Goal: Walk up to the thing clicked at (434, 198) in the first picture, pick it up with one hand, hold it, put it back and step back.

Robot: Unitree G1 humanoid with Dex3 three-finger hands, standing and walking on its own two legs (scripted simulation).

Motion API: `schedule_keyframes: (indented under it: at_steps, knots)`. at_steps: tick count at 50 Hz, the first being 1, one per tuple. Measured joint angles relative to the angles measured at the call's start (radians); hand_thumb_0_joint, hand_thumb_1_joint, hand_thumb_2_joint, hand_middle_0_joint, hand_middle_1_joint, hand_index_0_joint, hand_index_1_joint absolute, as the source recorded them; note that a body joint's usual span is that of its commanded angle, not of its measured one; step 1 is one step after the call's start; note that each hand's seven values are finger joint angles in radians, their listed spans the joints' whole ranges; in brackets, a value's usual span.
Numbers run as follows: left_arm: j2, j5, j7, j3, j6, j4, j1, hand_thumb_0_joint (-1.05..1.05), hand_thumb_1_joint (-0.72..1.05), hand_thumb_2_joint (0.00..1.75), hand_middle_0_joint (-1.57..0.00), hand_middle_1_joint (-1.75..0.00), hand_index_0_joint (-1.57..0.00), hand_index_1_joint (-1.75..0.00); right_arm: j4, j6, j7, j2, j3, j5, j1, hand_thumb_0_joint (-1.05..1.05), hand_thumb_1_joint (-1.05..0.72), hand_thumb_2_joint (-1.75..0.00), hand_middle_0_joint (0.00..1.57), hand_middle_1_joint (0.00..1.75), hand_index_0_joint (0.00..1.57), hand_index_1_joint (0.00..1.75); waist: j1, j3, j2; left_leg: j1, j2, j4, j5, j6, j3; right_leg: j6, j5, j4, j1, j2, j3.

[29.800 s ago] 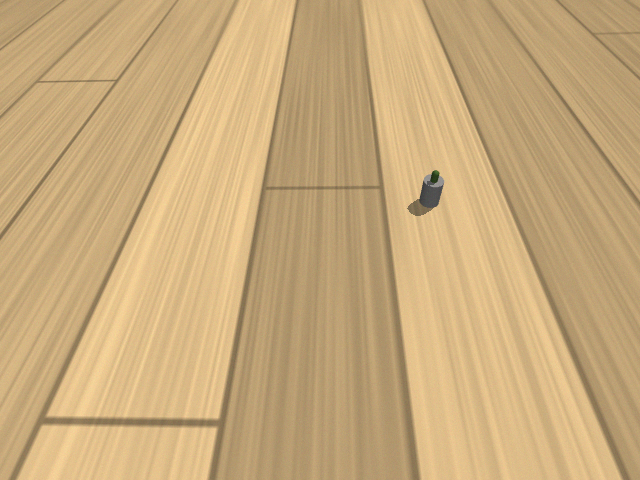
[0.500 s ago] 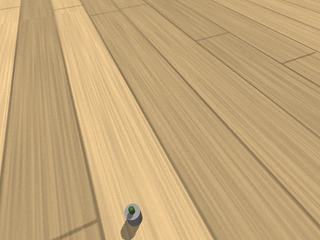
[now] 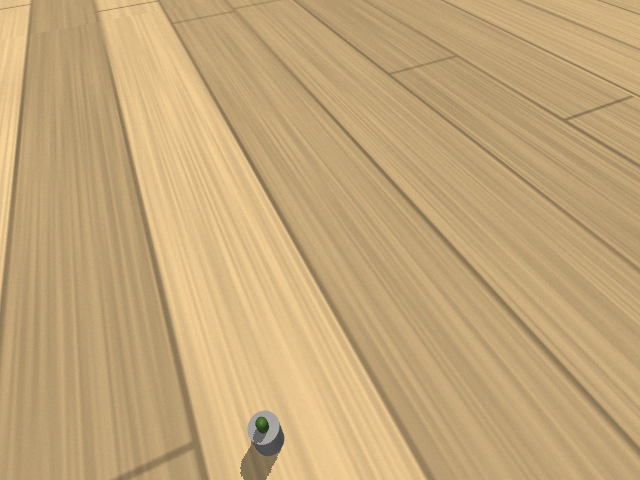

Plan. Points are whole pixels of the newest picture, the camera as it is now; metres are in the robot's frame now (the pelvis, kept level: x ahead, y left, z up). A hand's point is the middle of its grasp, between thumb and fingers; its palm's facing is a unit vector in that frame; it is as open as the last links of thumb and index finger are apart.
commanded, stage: stand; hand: left
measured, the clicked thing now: (265, 431) +0.38 +0.21 -0.69
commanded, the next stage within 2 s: step back in 0.42 s
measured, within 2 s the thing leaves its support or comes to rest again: neither
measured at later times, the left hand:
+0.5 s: hand out of the picture +0.08 +0.25 -0.16, palm faces +0.00 -0.94 -0.34, open 7.4 cm
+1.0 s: hand out of the picture +0.01 +0.30 -0.18, palm faces -0.07 -0.92 -0.38, open 7.4 cm
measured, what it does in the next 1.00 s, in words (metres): lifts its right foot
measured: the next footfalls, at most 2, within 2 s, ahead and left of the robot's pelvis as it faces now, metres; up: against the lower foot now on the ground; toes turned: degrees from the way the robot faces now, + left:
right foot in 1.14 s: -0.15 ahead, -0.11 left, +0.00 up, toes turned -2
left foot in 1.50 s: -0.19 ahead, +0.12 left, +0.00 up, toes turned -3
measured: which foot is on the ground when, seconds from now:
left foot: down 0.00-1.00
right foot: down 0.00-0.76, up 0.78-1.00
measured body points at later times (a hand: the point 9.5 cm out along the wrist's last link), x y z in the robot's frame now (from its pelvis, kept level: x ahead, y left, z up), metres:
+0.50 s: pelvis +0.00 +0.00 +0.00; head +0.02 +0.00 +0.45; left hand +0.08 +0.30 -0.13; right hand +0.07 -0.30 -0.14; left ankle +0.00 +0.13 -0.75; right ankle +0.00 -0.13 -0.75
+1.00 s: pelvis -0.09 +0.03 -0.02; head -0.03 +0.04 +0.42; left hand +0.02 +0.35 -0.15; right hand -0.02 -0.29 -0.13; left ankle +0.00 +0.12 -0.75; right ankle -0.16 -0.12 -0.68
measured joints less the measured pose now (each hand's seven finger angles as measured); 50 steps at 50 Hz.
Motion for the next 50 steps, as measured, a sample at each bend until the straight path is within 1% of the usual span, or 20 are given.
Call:
schedule_keyframes:
  at_steps: [21, 23, 27, 32, 36, 37, 38, 39, 40, 41, 42, 44, 45, 47, 50]
  knots:
    - [0.006, 0.0, -0.001, 0.006, 0.002, -0.006, -0.007, 0.0, 0.9, 0.9, -0.21, -0.3, -0.2, -0.3, -0.005, 0.003, 0.001, -0.001, -0.002, 0.001, -0.008, 0.01, -0.9, -0.9, 0.21, 0.3, 0.2, 0.3, -0.001, -0.005, -0.005, 0.02, 0.004, -0.015, -0.002, -0.002, 0.004, -0.001, 0.0, -0.016, 0.019, 0.004, 0.004]
    - [0.009, -0.01, -0.003, 0.017, 0.006, -0.025, -0.006, 0.0, 0.9, 0.9, -0.21, -0.3, -0.2, -0.3, -0.018, 0.012, 0.008, -0.004, -0.008, 0.005, -0.014, 0.01, -0.9, -0.9, 0.21, 0.3, 0.2, 0.3, -0.005, 0.004, -0.005, -0.009, 0.005, 0.019, -0.012, 0.001, 0.003, -0.003, -0.006, 0.01, -0.007, 0.005, 0.003]
    - [0.029, -0.019, 0.002, 0.036, 0.014, -0.08, -0.021, 0.0, 0.9, 0.9, -0.21, -0.3, -0.21, -0.3, -0.063, 0.028, 0.014, -0.019, -0.024, 0.017, -0.039, 0.01, -0.9, -0.9, 0.21, 0.3, 0.2, 0.3, -0.01, 0.063, -0.006, -0.08, 0.006, 0.104, -0.033, 0.005, -0.001, -0.007, -0.023, 0.086, -0.072, 0.005, 0.001]
    - [0.052, -0.014, 0.003, 0.045, 0.033, -0.14, -0.038, 0.0, 0.9, 0.9, -0.21, -0.3, -0.21, -0.3, -0.11, 0.047, 0.017, -0.049, -0.044, 0.018, -0.048, 0.01, -0.9, -0.9, 0.21, 0.3, 0.2, 0.3, -0.012, 0.107, -0.005, -0.167, 0.001, 0.217, -0.062, 0.017, -0.002, -0.006, -0.046, 0.186, -0.152, -0.001, 0.004]
    - [0.062, -0.002, 0.002, 0.048, 0.052, -0.184, -0.05, 0.0, 0.9, 0.9, -0.21, -0.3, -0.21, -0.3, -0.142, 0.058, 0.023, -0.07, -0.06, 0.013, -0.031, 0.01, -0.9, -0.9, 0.21, 0.3, 0.2, 0.3, -0.02, 0.124, -0.009, -0.228, -0.017, 0.323, -0.098, 0.047, -0.002, 0.004, -0.077, 0.282, -0.206, -0.019, 0.006]
    - [0.066, 0.001, 0.002, 0.049, 0.056, -0.194, -0.053, 0.0, 0.9, 0.9, -0.21, -0.3, -0.21, -0.3, -0.149, 0.058, 0.025, -0.071, -0.063, 0.011, -0.022, 0.01, -0.9, -0.9, 0.21, 0.3, 0.2, 0.3, -0.021, 0.126, -0.017, -0.239, -0.024, 0.344, -0.103, 0.045, 0.002, 0.006, -0.088, 0.312, -0.221, -0.027, 0.011]
    - [0.071, 0.001, 0.003, 0.05, 0.06, -0.203, -0.055, 0.0, 0.9, 0.9, -0.21, -0.3, -0.21, -0.3, -0.155, 0.057, 0.028, -0.069, -0.064, 0.008, -0.014, 0.01, -0.9, -0.9, 0.21, 0.3, 0.2, 0.3, -0.019, 0.126, -0.03, -0.245, -0.032, 0.357, -0.105, 0.044, 0.012, -0.007, -0.101, 0.344, -0.238, -0.034, 0.021]
    - [0.075, 0.0, 0.005, 0.052, 0.065, -0.209, -0.058, 0.0, 0.9, 0.9, -0.21, -0.3, -0.21, -0.3, -0.159, 0.055, 0.03, -0.064, -0.065, 0.004, -0.007, 0.01, -0.9, -0.9, 0.21, 0.3, 0.2, 0.3, -0.017, 0.126, -0.037, -0.25, -0.033, 0.365, -0.107, 0.05, 0.02, -0.022, -0.17, 0.396, -0.261, -0.021, 0.047]
    - [0.077, 0.001, 0.009, 0.055, 0.07, -0.212, -0.06, 0.0, 0.9, 0.9, -0.21, -0.3, -0.21, -0.3, -0.162, 0.052, 0.033, -0.058, -0.064, -0.002, -0.001, 0.01, -0.9, -0.9, 0.21, 0.3, 0.2, 0.3, -0.02, 0.127, -0.037, -0.255, -0.029, 0.367, -0.103, 0.056, 0.019, -0.034, -0.252, 0.475, -0.285, 0.013, 0.084]
    - [0.079, 0.002, 0.011, 0.057, 0.075, -0.215, -0.062, 0.0, 0.9, 0.9, -0.21, -0.3, -0.2, -0.3, -0.166, 0.051, 0.034, -0.051, -0.063, -0.008, 0.006, 0.01, -0.9, -0.9, 0.21, 0.3, 0.2, 0.3, -0.027, 0.125, -0.035, -0.259, -0.025, 0.36, -0.093, 0.059, 0.013, -0.043, -0.31, 0.564, -0.308, 0.05, 0.114]
    - [0.081, 0.001, 0.013, 0.058, 0.078, -0.22, -0.06, 0.0, 0.9, 0.9, -0.21, -0.3, -0.2, -0.3, -0.171, 0.051, 0.033, -0.044, -0.061, -0.012, 0.013, 0.01, -0.9, -0.9, 0.21, 0.3, 0.2, 0.3, -0.033, 0.123, -0.034, -0.261, -0.021, 0.343, -0.078, 0.06, 0.006, -0.05, -0.339, 0.648, -0.327, 0.082, 0.134]
    - [0.086, -0.005, 0.013, 0.058, 0.075, -0.233, -0.046, 0.0, 0.9, 0.9, -0.21, -0.3, -0.2, -0.3, -0.179, 0.053, 0.028, -0.029, -0.056, -0.018, 0.022, 0.01, -0.9, -0.9, 0.21, 0.3, 0.2, 0.3, -0.033, 0.114, -0.039, -0.264, -0.015, 0.297, -0.041, 0.058, 0.008, -0.057, -0.339, 0.774, -0.356, 0.122, 0.158]
    - [0.087, -0.007, 0.011, 0.058, 0.073, -0.24, -0.034, 0.0, 0.9, 0.9, -0.21, -0.3, -0.2, -0.3, -0.185, 0.053, 0.025, -0.025, -0.055, -0.019, 0.023, 0.01, -0.9, -0.9, 0.21, 0.3, 0.2, 0.3, -0.029, 0.11, -0.04, -0.267, -0.011, 0.277, -0.025, 0.058, 0.014, -0.055, -0.326, 0.816, -0.363, 0.132, 0.162]
    - [0.088, -0.006, 0.009, 0.061, 0.068, -0.249, -0.007, 0.0, 0.9, 0.9, -0.21, -0.3, -0.2, -0.3, -0.2, 0.05, 0.019, -0.021, -0.054, -0.019, 0.02, 0.01, -0.9, -0.9, 0.21, 0.3, 0.2, 0.3, -0.022, 0.107, -0.04, -0.277, -0.002, 0.252, -0.001, 0.058, 0.025, -0.041, -0.309, 0.852, -0.352, 0.135, 0.161]
    - [0.087, 0.0, 0.007, 0.067, 0.068, -0.253, 0.037, 0.0, 0.9, 0.9, -0.21, -0.3, -0.2, -0.3, -0.229, 0.041, 0.011, -0.015, -0.053, -0.019, 0.011, 0.01, -0.9, -0.9, 0.21, 0.3, 0.2, 0.3, -0.01, 0.109, -0.045, -0.293, 0.009, 0.246, 0.019, 0.057, 0.047, -0.014, -0.321, 0.789, -0.291, 0.112, 0.154]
